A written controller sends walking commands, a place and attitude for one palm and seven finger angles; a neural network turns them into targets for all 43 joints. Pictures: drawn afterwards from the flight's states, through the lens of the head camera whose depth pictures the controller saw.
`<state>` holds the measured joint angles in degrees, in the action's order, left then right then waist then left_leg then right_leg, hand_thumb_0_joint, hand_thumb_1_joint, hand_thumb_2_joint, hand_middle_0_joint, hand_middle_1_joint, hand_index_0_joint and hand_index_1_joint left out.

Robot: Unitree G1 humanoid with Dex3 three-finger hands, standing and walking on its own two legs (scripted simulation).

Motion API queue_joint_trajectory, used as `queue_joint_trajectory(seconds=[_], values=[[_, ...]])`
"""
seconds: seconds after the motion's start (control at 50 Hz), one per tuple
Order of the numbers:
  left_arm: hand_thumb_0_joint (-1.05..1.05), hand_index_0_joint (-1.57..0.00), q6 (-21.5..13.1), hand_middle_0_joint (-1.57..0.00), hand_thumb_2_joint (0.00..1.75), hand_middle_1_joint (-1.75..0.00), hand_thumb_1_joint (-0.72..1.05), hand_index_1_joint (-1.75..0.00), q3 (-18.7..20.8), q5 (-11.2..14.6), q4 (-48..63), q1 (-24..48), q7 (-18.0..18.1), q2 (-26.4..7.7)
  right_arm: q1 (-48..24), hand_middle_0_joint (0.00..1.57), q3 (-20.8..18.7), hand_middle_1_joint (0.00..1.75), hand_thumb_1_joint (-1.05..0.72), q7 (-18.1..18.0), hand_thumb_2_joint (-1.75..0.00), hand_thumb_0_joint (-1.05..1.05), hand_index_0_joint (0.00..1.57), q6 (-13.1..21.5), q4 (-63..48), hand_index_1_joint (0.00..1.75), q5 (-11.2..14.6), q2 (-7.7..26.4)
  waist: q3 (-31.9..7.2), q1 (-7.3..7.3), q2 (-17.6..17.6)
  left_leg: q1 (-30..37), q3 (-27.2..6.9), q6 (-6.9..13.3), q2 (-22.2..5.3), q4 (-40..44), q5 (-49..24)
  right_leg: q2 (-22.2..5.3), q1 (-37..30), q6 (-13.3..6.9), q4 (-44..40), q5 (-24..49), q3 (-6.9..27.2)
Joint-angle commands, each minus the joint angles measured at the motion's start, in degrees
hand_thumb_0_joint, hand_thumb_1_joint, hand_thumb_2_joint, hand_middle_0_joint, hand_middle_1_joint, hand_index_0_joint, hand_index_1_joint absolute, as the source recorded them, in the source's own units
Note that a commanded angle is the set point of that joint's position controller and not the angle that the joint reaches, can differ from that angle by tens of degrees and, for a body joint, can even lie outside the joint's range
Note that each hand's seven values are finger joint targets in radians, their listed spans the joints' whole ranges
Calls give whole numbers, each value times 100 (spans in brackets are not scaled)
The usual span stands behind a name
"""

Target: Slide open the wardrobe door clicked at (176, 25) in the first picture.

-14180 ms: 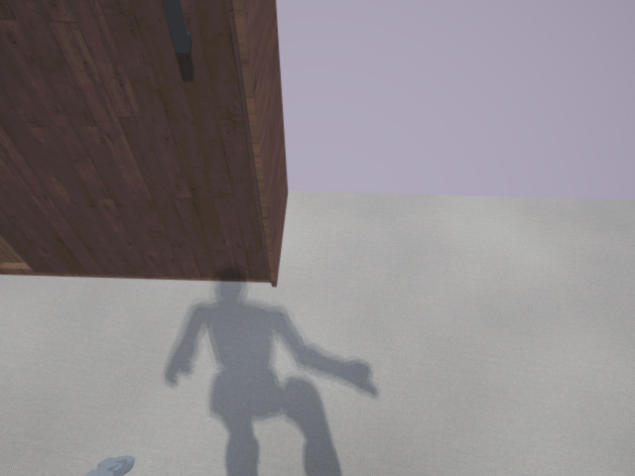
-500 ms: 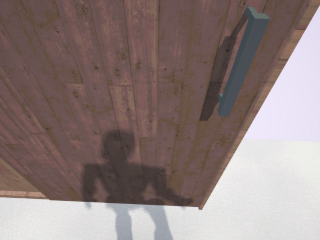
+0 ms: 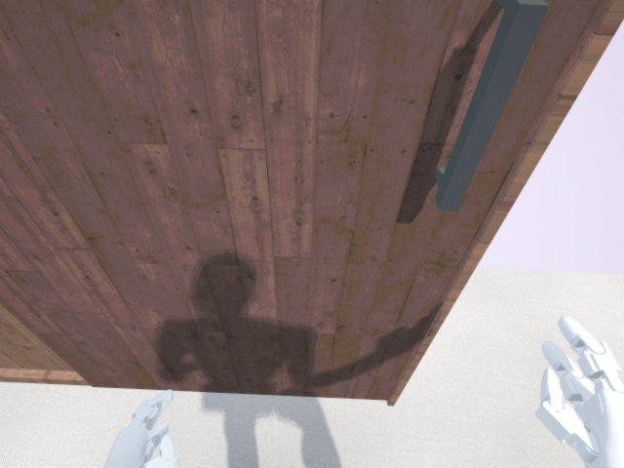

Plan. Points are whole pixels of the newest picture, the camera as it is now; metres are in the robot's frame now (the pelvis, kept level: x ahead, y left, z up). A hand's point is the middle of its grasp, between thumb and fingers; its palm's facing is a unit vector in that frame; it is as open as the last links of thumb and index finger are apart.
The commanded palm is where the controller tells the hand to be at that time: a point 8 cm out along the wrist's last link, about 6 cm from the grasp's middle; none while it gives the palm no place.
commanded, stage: raise the hand with hooked fingers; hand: right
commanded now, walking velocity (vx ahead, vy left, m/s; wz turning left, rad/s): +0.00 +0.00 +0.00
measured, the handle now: (473, 113) +0.42 -0.12 +0.27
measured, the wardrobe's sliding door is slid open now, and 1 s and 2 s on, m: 0.00 0.00 0.00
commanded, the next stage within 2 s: move the hooked fingers beside the handle in 1.88 s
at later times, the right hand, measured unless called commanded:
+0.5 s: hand (592, 386) +0.22 -0.27 +0.09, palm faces +0.02 +0.99 -0.11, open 10.4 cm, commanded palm +0.18 -0.31 +0.11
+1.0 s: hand out of the picture +0.27 -0.30 +0.20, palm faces +0.09 +0.99 -0.14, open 13.3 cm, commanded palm +0.23 -0.33 +0.22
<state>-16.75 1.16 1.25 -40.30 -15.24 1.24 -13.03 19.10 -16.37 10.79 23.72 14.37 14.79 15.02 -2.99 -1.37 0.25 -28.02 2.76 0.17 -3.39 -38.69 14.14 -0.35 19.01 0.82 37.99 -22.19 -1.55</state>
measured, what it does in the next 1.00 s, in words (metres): stands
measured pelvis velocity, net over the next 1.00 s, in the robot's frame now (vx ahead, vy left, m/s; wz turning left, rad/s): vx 0.03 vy -0.02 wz -0.03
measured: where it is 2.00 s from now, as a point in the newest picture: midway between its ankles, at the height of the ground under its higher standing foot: outside the picture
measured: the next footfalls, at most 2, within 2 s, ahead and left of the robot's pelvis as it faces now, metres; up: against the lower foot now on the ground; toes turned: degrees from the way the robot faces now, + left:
none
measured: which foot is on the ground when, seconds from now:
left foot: down 0.00-1.00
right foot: down 0.00-1.00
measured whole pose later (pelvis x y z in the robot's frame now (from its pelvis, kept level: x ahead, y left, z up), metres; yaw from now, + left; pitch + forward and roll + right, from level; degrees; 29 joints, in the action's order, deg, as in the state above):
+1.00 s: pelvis +0.03 -0.02 +0.01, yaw -2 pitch -1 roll +1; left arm -18.6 -4.5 4.1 -34.9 -13.8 6.0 -15.6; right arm 2.2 -28.0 25.5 -9.2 -3.9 20.8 26.8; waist -2.9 3.3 -3.4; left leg -15.1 4.9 -1.3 -2.8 -30.0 13.5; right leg -0.8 8.4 -0.3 32.1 -22.5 0.7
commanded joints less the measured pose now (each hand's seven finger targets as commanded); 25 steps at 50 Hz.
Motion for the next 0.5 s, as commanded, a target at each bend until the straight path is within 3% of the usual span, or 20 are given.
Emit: queue_joint_trajectory(seconds=[0.0,0.02,0.06,0.1,0.12,0.16,0.18,0.22,0.26,0.4,0.44,0.48], values=[[0,-20,-535,-20,90,-30,90,-30,411,187,1441,607,-114,-1151,795,22,-933,48,-62,1730,-78,0,22,1125,238,48,618,1147,-258,344,610,5,-654,148,4,-31,1956,278,2219,-13,701,-317,-72],[0,-20,-561,-20,90,-30,90,-30,359,229,1712,608,-84,-1166,534,22,-919,50,-60,2096,-77,0,22,1041,-74,50,799,1259,-590,337,616,173,-798,140,-46,-16,2002,295,2245,-67,785,-292,-70],[0,-20,-560,-20,90,-30,90,-30,298,312,2017,622,43,-1115,306,22,-1140,53,-55,2394,-75,0,22,630,-597,53,1172,1407,-1063,388,631,413,-991,44,-60,101,2101,293,2191,-156,901,-219,-87],[0,-20,-553,-20,90,-30,90,-30,272,259,1984,544,153,-1099,-609,23,-1277,55,-50,2267,-73,0,23,440,-1688,55,1328,1612,-1204,300,-31,416,-805,35,50,-129,1596,217,1845,-184,927,106,21],[0,-20,-567,-20,90,-30,90,-30,253,212,1972,458,179,-1025,-637,23,-1228,57,-48,2127,-72,0,23,376,-2192,57,1261,1598,-1314,301,-341,497,-633,50,122,-279,1049,176,1623,-186,847,418,76],[0,-20,-614,-20,90,-30,90,-30,253,154,1842,325,205,-946,-458,23,-886,60,-43,1802,-70,0,23,294,-2855,60,1028,1280,-1361,205,-408,470,-222,45,263,-581,-205,128,1298,-196,783,1083,193],[0,-20,-625,-20,90,-30,90,-30,252,128,1787,319,205,-922,-394,24,-823,62,-41,1654,-69,0,24,222,-3104,62,895,1277,-1395,205,-641,478,-123,49,278,-645,-543,118,1220,-180,745,1306,230],[0,-20,-600,-20,90,-30,90,-30,232,121,1652,314,236,-899,-365,24,-802,64,-36,1482,-67,0,24,11,-3186,64,696,1322,-1272,139,-686,489,36,55,306,-655,-921,74,1051,-157,673,1642,304],[0,-20,-589,-20,90,-30,90,-30,190,168,1589,420,269,-898,-338,24,-739,68,-32,1442,-65,0,24,-261,-3092,68,600,1343,-971,107,-751,434,111,39,284,-504,-734,58,1079,-136,539,1434,337],[0,-20,-615,-20,90,-30,90,-30,-26,210,1679,636,389,-880,-404,25,-1152,78,-15,1391,-58,0,25,-1117,-2900,78,834,1604,-900,351,-560,1065,245,57,287,-38,-564,38,799,-85,-64,1334,401],[0,-20,-662,-20,90,-30,90,-30,-72,220,1702,600,371,-865,-477,26,-1143,81,-11,1380,-56,0,26,-1226,-3064,81,883,1600,-995,364,-464,1141,268,39,301,45,-657,28,650,-76,-177,1434,399],[0,-20,-701,-20,90,-30,90,-30,-106,228,1656,591,388,-876,-707,26,-1205,84,-6,1375,-54,0,26,-1357,-2928,84,912,1667,-824,343,-237,1163,270,24,310,168,-584,4,630,-76,-306,1341,418]])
